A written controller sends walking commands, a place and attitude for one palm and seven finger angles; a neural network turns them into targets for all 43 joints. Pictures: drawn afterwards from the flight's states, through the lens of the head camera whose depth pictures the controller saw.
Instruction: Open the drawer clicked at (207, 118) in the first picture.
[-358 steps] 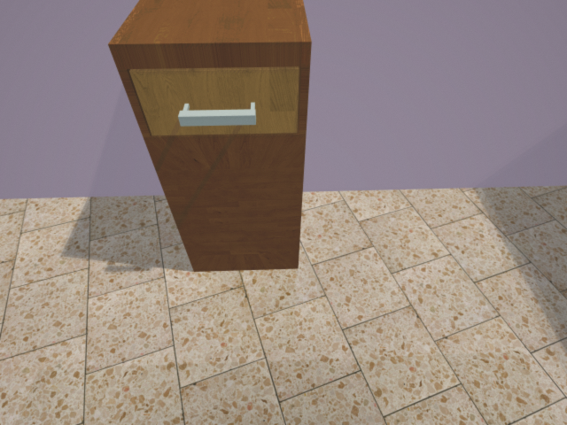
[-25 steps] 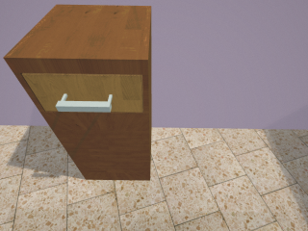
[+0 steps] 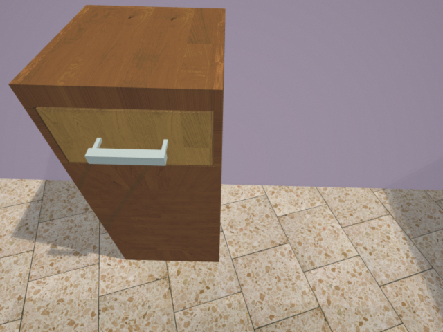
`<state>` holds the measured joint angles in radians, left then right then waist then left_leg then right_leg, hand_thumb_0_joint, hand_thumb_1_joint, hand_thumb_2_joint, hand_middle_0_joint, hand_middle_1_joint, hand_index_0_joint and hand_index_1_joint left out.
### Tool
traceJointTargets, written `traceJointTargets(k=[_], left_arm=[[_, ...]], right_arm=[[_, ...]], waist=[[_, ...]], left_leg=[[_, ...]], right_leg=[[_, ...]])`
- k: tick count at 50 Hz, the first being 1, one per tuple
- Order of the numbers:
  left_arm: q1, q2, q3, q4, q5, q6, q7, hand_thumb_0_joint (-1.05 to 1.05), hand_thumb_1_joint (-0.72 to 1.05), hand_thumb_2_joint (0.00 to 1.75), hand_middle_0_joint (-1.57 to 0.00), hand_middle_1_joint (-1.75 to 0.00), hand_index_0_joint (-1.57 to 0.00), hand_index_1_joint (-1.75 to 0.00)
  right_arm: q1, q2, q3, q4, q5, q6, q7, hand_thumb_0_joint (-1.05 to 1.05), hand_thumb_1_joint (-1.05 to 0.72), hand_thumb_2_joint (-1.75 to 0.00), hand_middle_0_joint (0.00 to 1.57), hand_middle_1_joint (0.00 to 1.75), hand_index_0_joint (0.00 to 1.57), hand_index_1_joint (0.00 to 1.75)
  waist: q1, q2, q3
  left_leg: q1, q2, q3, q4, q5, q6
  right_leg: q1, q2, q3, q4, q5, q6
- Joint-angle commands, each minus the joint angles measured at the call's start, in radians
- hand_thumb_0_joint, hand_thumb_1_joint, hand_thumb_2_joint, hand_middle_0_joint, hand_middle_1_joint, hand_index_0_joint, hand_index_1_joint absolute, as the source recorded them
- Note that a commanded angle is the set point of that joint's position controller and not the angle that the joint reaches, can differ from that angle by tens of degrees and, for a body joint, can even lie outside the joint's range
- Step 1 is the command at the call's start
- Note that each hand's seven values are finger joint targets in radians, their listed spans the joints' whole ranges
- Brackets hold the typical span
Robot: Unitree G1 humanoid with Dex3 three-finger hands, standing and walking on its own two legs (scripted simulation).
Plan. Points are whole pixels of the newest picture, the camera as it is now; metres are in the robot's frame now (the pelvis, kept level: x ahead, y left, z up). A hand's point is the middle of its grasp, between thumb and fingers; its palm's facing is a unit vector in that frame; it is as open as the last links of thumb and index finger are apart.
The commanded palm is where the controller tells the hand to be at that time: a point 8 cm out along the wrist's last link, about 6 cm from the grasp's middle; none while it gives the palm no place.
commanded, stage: come to a stop and stand still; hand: left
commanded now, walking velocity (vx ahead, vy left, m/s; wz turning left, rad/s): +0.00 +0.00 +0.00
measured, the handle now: (129, 149) +0.49 +0.26 +0.01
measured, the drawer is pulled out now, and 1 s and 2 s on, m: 0.00 0.00 0.00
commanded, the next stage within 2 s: look again from close up in 0.54 s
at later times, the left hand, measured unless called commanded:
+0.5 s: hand out of the picture -0.02 +0.13 -0.18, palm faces +0.06 -0.98 -0.17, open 7.3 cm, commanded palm none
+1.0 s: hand out of the picture +0.00 +0.20 -0.17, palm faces +0.04 -0.97 -0.22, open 7.3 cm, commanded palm none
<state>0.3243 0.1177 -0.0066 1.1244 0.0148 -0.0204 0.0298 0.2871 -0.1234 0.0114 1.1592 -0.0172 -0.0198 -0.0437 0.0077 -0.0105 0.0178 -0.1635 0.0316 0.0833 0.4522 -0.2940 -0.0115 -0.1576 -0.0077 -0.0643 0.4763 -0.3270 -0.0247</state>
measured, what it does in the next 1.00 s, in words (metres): stands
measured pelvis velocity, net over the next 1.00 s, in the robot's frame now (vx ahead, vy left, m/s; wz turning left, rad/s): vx -0.02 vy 0.01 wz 0.01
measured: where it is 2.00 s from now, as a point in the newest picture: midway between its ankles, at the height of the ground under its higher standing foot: outside the picture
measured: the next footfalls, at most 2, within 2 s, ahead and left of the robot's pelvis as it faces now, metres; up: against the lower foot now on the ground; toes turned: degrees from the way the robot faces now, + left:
none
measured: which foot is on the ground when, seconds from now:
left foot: down 0.00-1.00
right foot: down 0.00-1.00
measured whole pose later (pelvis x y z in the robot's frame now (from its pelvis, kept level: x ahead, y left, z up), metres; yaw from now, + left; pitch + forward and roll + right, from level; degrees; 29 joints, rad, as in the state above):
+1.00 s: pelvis -0.02 +0.01 +0.00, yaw +0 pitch -2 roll +0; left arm 0.30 0.17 -0.01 1.02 0.01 -0.01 0.05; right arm 0.26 -0.18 0.00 1.03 -0.02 0.01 -0.03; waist 0.00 0.01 0.00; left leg -0.19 0.03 0.07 0.54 -0.32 0.01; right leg -0.16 -0.01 -0.07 0.51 -0.32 -0.01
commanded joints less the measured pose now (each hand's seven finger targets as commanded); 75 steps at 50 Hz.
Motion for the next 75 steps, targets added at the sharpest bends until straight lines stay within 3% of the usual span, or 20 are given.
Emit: traceJointTargets(k=[1, 20, 31, 32, 33, 34, 37, 39, 44, 52, 62, 64, 65, 66, 67, 68, 69, 70, 73, 75], left_arm=[[0.092, 0.09, 0.02, -0.014, -0.003, -0.011, 0.007, 0.0, 0.9, 0.9, -0.2, -0.3, -0.2, -0.3], [0.122, 0.09, 0.022, -0.018, -0.005, -0.014, 0.016, 0.0, 0.9, 0.9, -0.2, -0.3, -0.2, -0.3], [0.112, 0.092, 0.021, -0.018, -0.004, -0.012, 0.012, 0.0, 0.9, 0.9, -0.2, -0.3, -0.2, -0.3], [0.066, 0.232, 0.005, -0.092, -0.002, -0.018, 0.012, 0.0, 0.9, 0.9, -0.2, -0.3, -0.2, -0.3], [0.039, 0.177, 0.026, -0.095, -0.005, -0.023, 0.017, 0.0, 0.9, 0.9, -0.2, -0.3, -0.2, -0.3], [0.045, 0.183, 0.027, -0.102, -0.002, -0.031, 0.019, 0.0, 0.9, 0.9, -0.2, -0.3, -0.2, -0.3], [0.077, 0.155, 0.022, -0.1, -0.001, -0.03, 0.024, 0.0, 0.9, 0.9, -0.2, -0.3, -0.2, -0.3], [0.075, 0.159, 0.03, -0.109, -0.001, -0.022, 0.027, 0.0, 0.9, 0.9, -0.2, -0.3, -0.2, -0.3], [0.034, 0.155, 0.02, -0.137, -0.007, -0.001, 0.024, 0.0, 0.9, 0.9, -0.2, -0.3, -0.2, -0.3], [0.018, 0.158, 0.013, -0.146, -0.002, 0.011, 0.016, 0.0, 0.9, 0.9, -0.2, -0.3, -0.2, -0.3], [0.038, 0.137, 0.013, -0.121, 0.003, 0.018, 0.013, 0.0, 0.9, 0.9, -0.2, -0.3, -0.2, -0.3], [0.065, 0.154, 0.001, -0.083, 0.014, 0.003, 0.049, 0.0, 0.9, 0.9, -0.2, -0.3, -0.2, -0.3], [-0.72, 0.508, 0.055, -1.602, 0.194, -0.151, 0.074, 0.0, 0.88, 0.89, -0.2, -0.32, -0.2, -0.32], [-0.212, 0.438, 0.062, -1.349, 0.222, -0.076, 0.146, 0.0, 0.85, 0.88, -0.2, -0.33, -0.2, -0.33], [0.062, 0.219, -0.06, -1.249, 0.205, 0.071, 0.188, 0.0, 0.83, 0.87, -0.21, -0.34, -0.21, -0.34], [0.091, 0.068, -0.182, -1.191, 0.243, 0.099, 0.188, 0.0, 0.81, 0.86, -0.21, -0.36, -0.21, -0.36], [-0.038, 0.162, -0.15, -1.288, 0.318, 0.079, 0.22, 0.0, 0.78, 0.85, -0.21, -0.37, -0.21, -0.37], [-0.009, 0.245, -0.09, -1.255, 0.433, 0.071, 0.259, 0.0, 0.76, 0.84, -0.21, -0.39, -0.21, -0.39], [0.132, 0.249, -0.081, -1.127, 0.728, 0.063, 0.34, 0.0, 0.69, 0.81, -0.22, -0.43, -0.22, -0.43], [0.237, 0.169, -0.136, -1.012, 0.876, 0.04, 0.38, 0.0, 0.64, 0.79, -0.22, -0.47, -0.22, -0.47]], right_arm=[[0.074, -0.076, -0.013, -0.011, 0.006, -0.017, -0.005, 0.0, -0.9, -0.9, 0.2, 0.3, 0.2, 0.3], [0.078, -0.064, -0.011, -0.007, 0.008, -0.005, -0.01, 0.0, -0.9, -0.9, 0.2, 0.3, 0.2, 0.3], [0.078, -0.069, -0.01, -0.011, 0.007, -0.003, -0.008, 0.0, -0.9, -0.9, 0.2, 0.3, 0.2, 0.3], [0.01, -0.16, -0.035, -0.14, 0.005, 0.023, 0.012, 0.0, -0.9, -0.9, 0.2, 0.3, 0.2, 0.3], [0.009, -0.147, -0.039, -0.164, -0.01, 0.01, 0.008, 0.0, -0.9, -0.9, 0.2, 0.3, 0.2, 0.3], [0.035, -0.116, -0.041, -0.165, -0.01, 0.002, 0.002, 0.0, -0.9, -0.9, 0.2, 0.3, 0.2, 0.3], [0.086, -0.097, -0.034, -0.173, -0.005, 0.003, 0.003, 0.0, -0.9, -0.9, 0.2, 0.3, 0.2, 0.3], [0.077, -0.116, -0.042, -0.177, 0.0, 0.005, 0.002, 0.0, -0.9, -0.9, 0.2, 0.3, 0.2, 0.3], [0.05, -0.139, -0.037, -0.167, -0.002, 0.012, 0.008, 0.0, -0.9, -0.9, 0.2, 0.3, 0.2, 0.3], [0.016, -0.163, -0.03, -0.165, -0.003, 0.01, 0.019, 0.0, -0.9, -0.9, 0.2, 0.3, 0.2, 0.3], [0.02, -0.18, -0.032, -0.142, 0.0, 0.003, 0.021, 0.0, -0.9, -0.9, 0.2, 0.3, 0.2, 0.3], [-0.04, -0.188, -0.022, -0.2, 0.015, -0.01, 0.023, 0.0, -0.9, -0.9, 0.2, 0.3, 0.2, 0.3], [-0.01, -0.309, -0.027, -0.529, 0.067, -0.151, -0.009, 0.0, -0.9, -0.9, 0.2, 0.3, 0.2, 0.3], [-0.093, -0.25, -0.015, -0.478, 0.051, -0.256, -0.046, 0.0, -0.9, -0.9, 0.2, 0.3, 0.2, 0.3], [-0.107, -0.204, -0.031, -0.463, 0.067, -0.29, -0.043, 0.0, -0.9, -0.9, 0.2, 0.3, 0.2, 0.3], [-0.076, -0.185, -0.025, -0.441, 0.071, -0.31, -0.045, 0.0, -0.9, -0.9, 0.2, 0.3, 0.2, 0.3], [-0.103, -0.229, -0.038, -0.491, 0.051, -0.318, -0.039, 0.0, -0.9, -0.9, 0.2, 0.3, 0.2, 0.3], [-0.111, -0.256, -0.049, -0.51, 0.025, -0.307, -0.035, 0.0, -0.9, -0.9, 0.2, 0.3, 0.2, 0.3], [-0.173, -0.259, -0.06, -0.652, -0.019, -0.222, 0.004, 0.0, -0.9, -0.9, 0.2, 0.3, 0.2, 0.3], [-0.206, -0.247, -0.069, -0.702, -0.028, -0.143, 0.031, 0.0, -0.9, -0.9, 0.2, 0.3, 0.2, 0.3]], waist=[[-0.003, -0.001, 0.025], [0.002, -0.025, 0.028], [0.0, -0.003, 0.052], [-0.026, 0.01, 0.209], [-0.025, 0.149, 0.102], [-0.028, 0.148, -0.02], [-0.022, -0.154, -0.091], [-0.018, -0.139, -0.056], [-0.015, 0.019, 0.048], [-0.005, 0.026, 0.084], [0.0, 0.044, 0.062], [0.015, 0.028, 0.114], [-0.086, 0.301, -0.431], [0.024, 0.357, -0.41], [0.001, 0.294, -0.264], [-0.029, 0.208, -0.124], [-0.046, 0.167, -0.02], [-0.042, 0.121, -0.065], [0.026, -0.05, -0.112], [0.047, -0.255, -0.002]], left_leg=[[0.026, 0.087, -0.071, -0.055, 0.322, 0.041], [0.027, 0.078, -0.046, -0.041, 0.286, 0.024], [0.03, 0.084, -0.055, -0.068, 0.255, 0.023], [-0.042, 0.045, -0.089, -0.029, 0.115, 0.02], [-0.067, 0.06, -0.085, 0.035, 0.135, 0.03], [-0.04, 0.057, -0.093, 0.078, 0.192, 0.038], [-0.121, 0.02, -0.051, 0.11, 0.091, 0.034], [-0.139, 0.021, -0.049, 0.098, 0.076, 0.039], [-0.055, 0.066, -0.08, 0.023, 0.26, 0.044], [-0.086, 0.077, -0.111, -0.063, 0.13, 0.052], [-0.1, 0.103, -0.155, -0.172, 0.016, 0.063], [-0.128, 0.11, -0.095, 0.022, 0.279, 0.036], [0.213, 0.011, -0.152, -0.069, 0.409, 0.025], [0.272, 0.092, -0.204, -0.085, 0.465, -0.031], [0.098, 0.088, -0.223, -0.156, 0.253, -0.072], [0.017, 0.059, -0.18, -0.128, 0.164, -0.03], [-0.073, 0.043, -0.191, -0.085, 0.056, -0.013], [-0.128, 0.036, -0.198, -0.043, -0.056, -0.002], [-0.267, -0.023, -0.174, 0.066, -0.19, 0.02], [-0.395, -0.053, -0.121, 0.124, -0.231, 0.02]], right_leg=[[-0.003, -0.098, 0.087, -0.082, 0.399, -0.019], [0.035, -0.106, 0.095, -0.111, 0.547, 0.0], [0.006, -0.097, 0.098, -0.138, 0.417, -0.011], [-0.143, -0.085, 0.131, -0.17, 0.175, 0.007], [-0.126, -0.123, 0.165, -0.122, 0.166, -0.019], [-0.057, -0.129, 0.171, -0.103, 0.325, -0.033], [0.103, -0.16, 0.174, -0.06, 0.703, -0.025], [0.109, -0.165, 0.147, -0.032, 0.765, -0.03], [-0.035, -0.099, 0.098, -0.041, 0.388, -0.017], [-0.061, -0.083, 0.095, -0.088, 0.128, 0.001], [-0.028, -0.082, 0.061, -0.07, 0.138, 0.021], [-0.095, -0.123, 0.1, -0.077, 0.272, 0.012], [-0.042, 0.018, 0.064, 0.065, 0.293, -0.024], [-0.195, 0.0, 0.008, 0.186, 0.047, -0.027], [-0.307, 0.007, -0.008, 0.255, -0.093, -0.001], [-0.337, 0.016, 0.012, 0.234, -0.052, 0.002], [-0.367, 0.019, 0.014, 0.192, -0.051, -0.006], [-0.367, 0.024, 0.016, 0.157, -0.05, -0.014], [-0.392, 0.048, 0.101, 0.118, -0.206, -0.037], [-0.478, 0.056, 0.138, 0.107, -0.347, -0.047]])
